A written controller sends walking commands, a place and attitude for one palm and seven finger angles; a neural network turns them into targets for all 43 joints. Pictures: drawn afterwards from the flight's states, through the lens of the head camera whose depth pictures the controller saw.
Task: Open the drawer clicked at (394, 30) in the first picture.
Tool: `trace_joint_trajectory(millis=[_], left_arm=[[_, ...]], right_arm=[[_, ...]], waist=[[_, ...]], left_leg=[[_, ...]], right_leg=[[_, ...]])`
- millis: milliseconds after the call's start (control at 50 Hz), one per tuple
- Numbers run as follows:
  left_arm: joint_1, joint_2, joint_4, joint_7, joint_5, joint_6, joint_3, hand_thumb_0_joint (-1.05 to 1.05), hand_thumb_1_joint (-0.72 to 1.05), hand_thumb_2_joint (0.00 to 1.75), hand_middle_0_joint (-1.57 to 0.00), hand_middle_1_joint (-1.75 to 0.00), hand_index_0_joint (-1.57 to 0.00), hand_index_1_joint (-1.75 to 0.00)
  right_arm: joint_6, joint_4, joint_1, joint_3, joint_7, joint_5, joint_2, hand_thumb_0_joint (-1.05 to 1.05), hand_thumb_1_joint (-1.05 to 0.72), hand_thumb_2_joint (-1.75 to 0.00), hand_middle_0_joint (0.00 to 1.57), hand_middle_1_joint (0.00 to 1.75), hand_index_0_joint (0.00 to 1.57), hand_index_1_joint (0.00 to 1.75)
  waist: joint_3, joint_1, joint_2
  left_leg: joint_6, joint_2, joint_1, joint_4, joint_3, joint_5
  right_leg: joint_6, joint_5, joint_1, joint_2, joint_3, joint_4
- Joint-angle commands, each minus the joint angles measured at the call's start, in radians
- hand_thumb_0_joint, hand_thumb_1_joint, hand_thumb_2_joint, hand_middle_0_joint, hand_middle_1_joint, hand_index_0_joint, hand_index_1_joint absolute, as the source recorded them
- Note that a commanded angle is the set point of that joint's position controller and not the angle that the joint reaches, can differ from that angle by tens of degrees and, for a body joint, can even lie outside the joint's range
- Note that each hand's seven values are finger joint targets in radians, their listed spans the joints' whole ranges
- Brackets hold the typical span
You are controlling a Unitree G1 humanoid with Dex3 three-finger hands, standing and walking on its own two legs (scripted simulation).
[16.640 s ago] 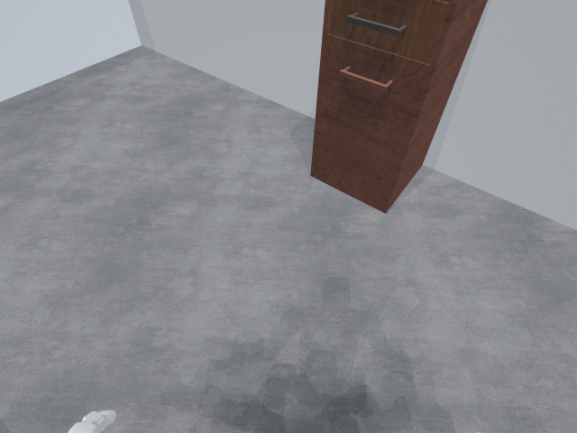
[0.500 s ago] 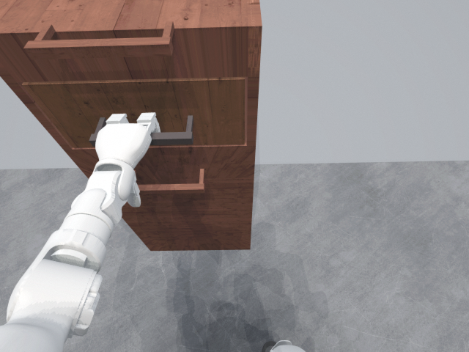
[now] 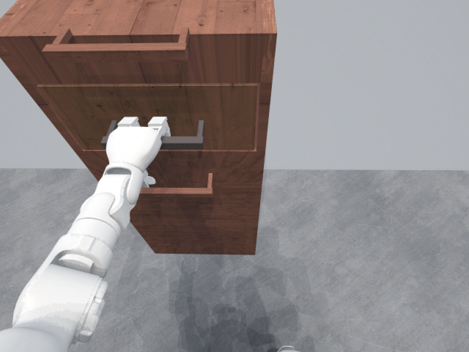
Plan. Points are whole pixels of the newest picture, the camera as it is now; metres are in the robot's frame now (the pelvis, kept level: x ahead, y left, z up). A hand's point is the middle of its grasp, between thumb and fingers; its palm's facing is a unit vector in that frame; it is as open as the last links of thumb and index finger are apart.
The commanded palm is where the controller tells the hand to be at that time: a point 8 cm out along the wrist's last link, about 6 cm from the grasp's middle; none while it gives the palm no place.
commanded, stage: close the thumb around the handle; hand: left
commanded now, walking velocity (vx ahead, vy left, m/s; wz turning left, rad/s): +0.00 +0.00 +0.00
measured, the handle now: (155, 134) +0.50 +0.16 +0.06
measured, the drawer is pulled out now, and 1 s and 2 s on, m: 0.00 0.03 0.12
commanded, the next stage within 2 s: pull the drawer open in 0.34 s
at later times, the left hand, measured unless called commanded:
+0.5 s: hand (144, 163) +0.44 +0.18 +0.03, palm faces -0.04 -0.03 -1.00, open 5.2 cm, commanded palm +0.41 +0.18 +0.09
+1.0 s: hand (143, 179) +0.41 +0.18 +0.03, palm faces +0.00 -0.07 -1.00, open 5.5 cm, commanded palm +0.36 +0.19 +0.09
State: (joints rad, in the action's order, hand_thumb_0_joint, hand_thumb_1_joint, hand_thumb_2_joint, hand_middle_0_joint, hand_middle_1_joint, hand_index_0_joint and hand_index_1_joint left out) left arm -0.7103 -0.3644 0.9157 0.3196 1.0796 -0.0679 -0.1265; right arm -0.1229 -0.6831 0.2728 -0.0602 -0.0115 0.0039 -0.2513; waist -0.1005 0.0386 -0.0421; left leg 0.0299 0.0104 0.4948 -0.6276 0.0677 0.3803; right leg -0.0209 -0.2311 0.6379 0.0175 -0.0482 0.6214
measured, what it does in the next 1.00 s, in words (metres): stands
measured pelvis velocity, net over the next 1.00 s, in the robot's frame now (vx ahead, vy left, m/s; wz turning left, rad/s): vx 0.02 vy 0.00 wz -0.02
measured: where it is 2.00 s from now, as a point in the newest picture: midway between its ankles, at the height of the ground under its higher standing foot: outside the picture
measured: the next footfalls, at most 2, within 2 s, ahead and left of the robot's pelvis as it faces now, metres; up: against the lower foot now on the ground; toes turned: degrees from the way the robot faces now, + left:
none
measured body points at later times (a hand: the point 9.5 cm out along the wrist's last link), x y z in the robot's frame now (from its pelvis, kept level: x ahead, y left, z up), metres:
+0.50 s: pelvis +0.00 +0.00 +0.00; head +0.07 -0.03 +0.44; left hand +0.44 +0.18 +0.09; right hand +0.07 -0.27 -0.14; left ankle -0.05 +0.10 -0.72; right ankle +0.03 -0.11 -0.72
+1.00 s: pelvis +0.02 +0.00 +0.01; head +0.08 -0.03 +0.45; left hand +0.40 +0.18 +0.09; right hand +0.15 -0.26 -0.13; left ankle -0.05 +0.10 -0.72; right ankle +0.03 -0.11 -0.72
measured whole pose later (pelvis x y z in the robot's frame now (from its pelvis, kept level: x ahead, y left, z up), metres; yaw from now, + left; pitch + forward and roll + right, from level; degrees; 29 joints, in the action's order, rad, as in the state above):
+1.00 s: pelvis +0.02 +0.00 +0.01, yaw -1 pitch +12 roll +0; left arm -0.38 -0.33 0.51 0.28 1.05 0.02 -0.14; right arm -0.15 -0.64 0.20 -0.06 0.01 -0.01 -0.25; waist -0.10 -0.01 -0.06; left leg 0.02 0.00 0.37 -0.55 0.08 0.38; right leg -0.02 -0.24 0.54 0.00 -0.03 0.58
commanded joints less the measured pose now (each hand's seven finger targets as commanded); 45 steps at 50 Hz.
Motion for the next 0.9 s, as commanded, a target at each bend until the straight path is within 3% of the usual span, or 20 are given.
trace_joint_trajectory(millis=[0,40,80,120,140,180,200,240,320,360,420,460,480,580,640,700,740,820,840,880], left_arm=[[-0.43,-0.181,-0.199,0.051,-0.005,0.002,0.066,0.0,0.56,0.76,-0.38,-1.31,-0.38,-1.31],[-0.403,-0.209,-0.198,0.055,-0.006,0.006,0.098,0.0,0.68,0.8,-0.38,-1.33,-0.38,-1.33],[-0.394,-0.189,-0.192,0.057,-0.004,0.016,0.081,0.0,0.79,0.85,-0.39,-1.34,-0.39,-1.34],[-0.402,-0.209,-0.198,0.059,-0.001,0.022,0.093,0.0,0.9,0.9,-0.4,-1.35,-0.4,-1.35],[-0.391,-0.238,-0.205,0.058,-0.002,0.021,0.118,0.0,0.9,0.9,-0.4,-1.35,-0.4,-1.35],[-0.413,-0.226,-0.196,0.055,0.002,0.026,0.096,0.0,0.9,0.9,-0.4,-1.35,-0.4,-1.35],[-0.416,-0.217,-0.2,0.053,-0.002,0.025,0.087,0.0,0.9,0.9,-0.4,-1.35,-0.4,-1.35],[-0.393,-0.253,-0.188,0.047,-0.006,0.024,0.119,0.0,0.9,0.9,-0.4,-1.35,-0.4,-1.35],[-0.411,-0.188,-0.204,0.037,-0.008,0.009,0.064,0.0,0.9,0.9,-0.4,-1.35,-0.4,-1.35],[-0.415,-0.211,-0.196,0.034,-0.013,0.001,0.08,0.0,0.9,0.9,-0.4,-1.35,-0.4,-1.35],[-0.417,-0.186,-0.209,0.035,-0.017,-0.011,0.065,0.0,0.9,0.9,-0.4,-1.35,-0.4,-1.35],[-0.347,-0.212,-0.204,0.034,-0.014,-0.015,0.095,0.0,0.9,0.9,-0.4,-1.35,-0.4,-1.35],[-0.351,-0.161,-0.223,0.032,-0.02,-0.016,0.053,0.0,0.9,0.9,-0.4,-1.35,-0.4,-1.35],[-0.221,-0.143,-0.295,0.029,-0.028,-0.012,0.064,0.0,0.9,0.9,-0.4,-1.35,-0.4,-1.35],[-0.146,-0.163,-0.351,0.027,-0.029,0.004,0.086,0.0,0.9,0.9,-0.4,-1.35,-0.4,-1.35],[-0.07,-0.129,-0.417,0.023,-0.034,0.025,0.064,0.0,0.9,0.9,-0.4,-1.35,-0.4,-1.35],[-0.035,-0.154,-0.472,0.018,-0.035,0.037,0.083,0.0,0.9,0.9,-0.4,-1.35,-0.4,-1.35],[0.058,-0.144,-0.519,0.001,-0.045,0.063,0.082,0.0,0.9,0.9,-0.4,-1.35,-0.4,-1.35],[0.065,-0.142,-0.524,-0.003,-0.045,0.068,0.081,0.0,0.9,0.9,-0.4,-1.35,-0.4,-1.35],[0.095,-0.139,-0.569,-0.005,-0.039,0.072,0.079,0.0,0.9,0.9,-0.4,-1.35,-0.4,-1.35]], right_arm=[[0.016,0.075,0.069,-0.046,-0.003,0.01,-0.133,0.0,-0.9,-0.9,0.2,0.3,0.2,0.3],[0.012,0.078,0.064,-0.047,-0.001,0.01,-0.137,0.0,-0.9,-0.9,0.2,0.3,0.2,0.3],[0.01,0.081,0.058,-0.045,0.001,0.008,-0.134,0.0,-0.9,-0.9,0.2,0.3,0.2,0.3],[0.01,0.081,0.055,-0.044,-0.001,0.008,-0.137,0.0,-0.9,-0.9,0.2,0.3,0.2,0.3],[0.009,0.085,0.049,-0.042,-0.002,0.01,-0.139,0.0,-0.9,-0.9,0.2,0.3,0.2,0.3],[0.008,0.082,0.048,-0.041,-0.007,0.006,-0.137,0.0,-0.9,-0.9,0.2,0.3,0.2,0.3],[0.011,0.086,0.046,-0.04,-0.007,0.005,-0.136,0.0,-0.9,-0.9,0.2,0.3,0.2,0.3],[0.01,0.083,0.044,-0.039,-0.011,0.005,-0.14,0.0,-0.9,-0.9,0.2,0.3,0.2,0.3],[0.019,0.084,0.055,-0.045,-0.012,0.005,-0.133,0.0,-0.9,-0.9,0.2,0.3,0.2,0.3],[0.02,0.08,0.058,-0.043,-0.013,0.005,-0.137,0.0,-0.9,-0.9,0.2,0.3,0.2,0.3],[0.024,0.081,0.062,-0.046,-0.012,0.006,-0.135,0.0,-0.9,-0.9,0.2,0.3,0.2,0.3],[0.021,0.085,0.057,-0.046,-0.01,0.007,-0.136,0.0,-0.9,-0.9,0.2,0.3,0.2,0.3],[0.021,0.091,0.053,-0.046,-0.008,0.005,-0.132,0.0,-0.9,-0.9,0.2,0.3,0.2,0.3],[0.016,0.105,0.036,-0.052,0.007,0.004,-0.13,0.0,-0.9,-0.9,0.2,0.3,0.2,0.3],[0.01,0.116,0.016,-0.052,0.011,0.002,-0.134,0.0,-0.9,-0.9,0.2,0.3,0.2,0.3],[0.009,0.128,-0.006,-0.051,0.019,-0.003,-0.13,0.0,-0.9,-0.9,0.2,0.3,0.2,0.3],[0.006,0.137,-0.023,-0.048,0.019,-0.002,-0.133,0.0,-0.9,-0.9,0.2,0.3,0.2,0.3],[0.006,0.148,-0.049,-0.041,0.016,-0.007,-0.128,0.0,-0.9,-0.9,0.2,0.3,0.2,0.3],[0.004,0.15,-0.061,-0.038,0.014,-0.01,-0.13,0.0,-0.9,-0.9,0.2,0.3,0.2,0.3],[0.005,0.156,-0.07,-0.037,0.014,-0.009,-0.125,0.0,-0.9,-0.9,0.2,0.3,0.2,0.3]], waist=[[-0.412,0.018,0.034],[-0.42,0.004,0.045],[-0.401,0.007,0.048],[-0.4,0.004,0.059],[-0.419,-0.005,0.048],[-0.388,0.014,0.065],[-0.389,0.009,0.039],[-0.403,0.003,0.055],[-0.404,0.015,0.039],[-0.397,0.019,0.043],[-0.399,0.018,0.039],[-0.425,-0.004,0.042],[-0.409,0.003,0.042],[-0.427,-0.028,0.034],[-0.43,-0.045,0.053],[-0.405,-0.051,0.05],[-0.425,-0.061,0.036],[-0.379,-0.064,0.081],[-0.356,-0.059,0.079],[-0.365,-0.074,0.057]], left_leg=[[-0.013,0.006,-0.095,0.046,-0.047,-0.472],[-0.012,0.009,-0.081,0.046,-0.045,-0.489],[-0.012,0.008,-0.076,0.051,-0.043,-0.474],[-0.008,0.01,-0.062,0.057,-0.036,-0.448],[-0.008,0.013,-0.057,0.057,-0.035,-0.45],[-0.005,0.012,-0.045,0.064,-0.033,-0.414],[-0.005,0.015,-0.046,0.066,-0.032,-0.398],[-0.003,0.016,-0.044,0.066,-0.029,-0.392],[-0.005,0.012,-0.075,0.066,-0.034,-0.4],[-0.003,0.013,-0.067,0.064,-0.034,-0.392],[-0.005,0.013,-0.072,0.061,-0.037,-0.402],[-0.005,0.015,-0.068,0.06,-0.033,-0.419],[-0.006,0.015,-0.068,0.062,-0.033,-0.424],[-0.011,0.007,-0.097,0.059,-0.033,-0.518],[-0.009,0.007,-0.094,0.068,-0.029,-0.533],[-0.012,0.001,-0.113,0.075,-0.03,-0.554],[-0.014,0.0,-0.127,0.079,-0.028,-0.587],[-0.012,0.001,-0.119,0.094,-0.023,-0.56],[-0.013,0.0,-0.122,0.098,-0.025,-0.553],[-0.016,-0.002,-0.144,0.099,-0.024,-0.576]], right_leg=[[-0.022,0.327,-0.327,-0.032,0.031,-0.007],[-0.024,0.347,-0.352,-0.031,0.033,-0.004],[-0.023,0.34,-0.345,-0.031,0.031,-0.007],[-0.022,0.34,-0.366,-0.029,0.037,-0.012],[-0.023,0.346,-0.385,-0.028,0.039,-0.008],[-0.02,0.331,-0.373,-0.027,0.04,-0.017],[-0.021,0.315,-0.37,-0.026,0.042,-0.02],[-0.02,0.312,-0.392,-0.026,0.047,-0.022],[-0.02,0.303,-0.362,-0.027,0.039,-0.025],[-0.019,0.303,-0.361,-0.026,0.044,-0.026],[-0.02,0.306,-0.355,-0.026,0.041,-0.024],[-0.021,0.325,-0.384,-0.026,0.044,-0.018],[-0.021,0.336,-0.377,-0.026,0.041,-0.02],[-0.023,0.387,-0.397,-0.027,0.039,-0.013],[-0.023,0.416,-0.435,-0.025,0.042,-0.017],[-0.022,0.416,-0.428,-0.026,0.039,-0.021],[-0.024,0.45,-0.458,-0.022,0.045,-0.021],[-0.018,0.463,-0.478,-0.022,0.043,-0.03],[-0.019,0.444,-0.465,-0.022,0.041,-0.035],[-0.021,0.439,-0.466,-0.022,0.042,-0.033]])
